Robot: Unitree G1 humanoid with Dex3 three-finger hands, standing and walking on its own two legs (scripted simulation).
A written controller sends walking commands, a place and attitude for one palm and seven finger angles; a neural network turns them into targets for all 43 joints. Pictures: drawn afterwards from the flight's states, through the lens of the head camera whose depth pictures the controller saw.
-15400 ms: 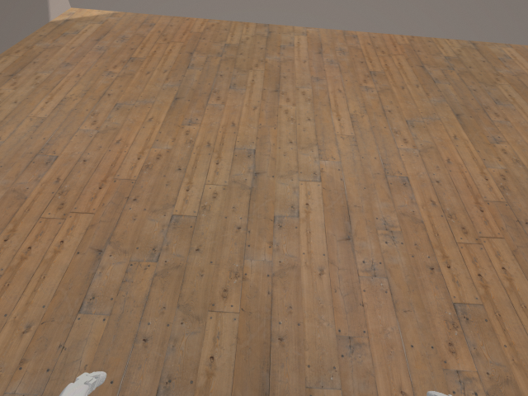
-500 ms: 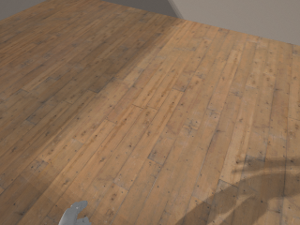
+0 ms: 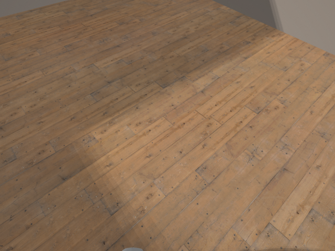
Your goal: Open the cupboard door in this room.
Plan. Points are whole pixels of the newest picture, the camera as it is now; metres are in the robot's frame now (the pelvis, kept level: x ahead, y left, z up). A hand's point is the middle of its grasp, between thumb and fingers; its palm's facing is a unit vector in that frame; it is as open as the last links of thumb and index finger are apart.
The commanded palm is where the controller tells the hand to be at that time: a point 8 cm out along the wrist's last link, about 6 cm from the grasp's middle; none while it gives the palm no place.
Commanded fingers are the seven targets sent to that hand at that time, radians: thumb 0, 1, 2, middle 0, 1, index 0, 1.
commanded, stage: turn or walk to find it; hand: left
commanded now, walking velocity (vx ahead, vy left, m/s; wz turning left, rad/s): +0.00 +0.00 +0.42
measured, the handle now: out of the picture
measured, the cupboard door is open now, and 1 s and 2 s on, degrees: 0 0 0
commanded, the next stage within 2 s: none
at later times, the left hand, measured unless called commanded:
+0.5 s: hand out of the picture +0.03 +0.24 -0.16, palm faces +0.18 -0.95 -0.25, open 7.4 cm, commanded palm none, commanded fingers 0.00 0.90 0.90 -0.20 -0.30 -0.20 -0.30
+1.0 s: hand out of the picture -0.10 +0.17 -0.15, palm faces +0.44 -0.86 -0.27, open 7.4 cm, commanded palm none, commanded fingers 0.00 0.90 0.90 -0.20 -0.30 -0.20 -0.30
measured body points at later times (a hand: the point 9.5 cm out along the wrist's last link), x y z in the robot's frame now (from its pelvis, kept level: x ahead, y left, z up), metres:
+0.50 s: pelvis -0.03 +0.02 +0.00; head +0.00 +0.03 +0.45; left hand +0.02 +0.29 -0.14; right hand +0.05 -0.21 -0.15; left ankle -0.03 +0.13 -0.74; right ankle -0.02 -0.12 -0.70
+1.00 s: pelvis -0.06 -0.03 +0.00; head -0.02 -0.04 +0.45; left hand -0.12 +0.21 -0.13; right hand +0.09 -0.25 -0.16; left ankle -0.16 +0.11 -0.67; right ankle -0.03 -0.11 -0.74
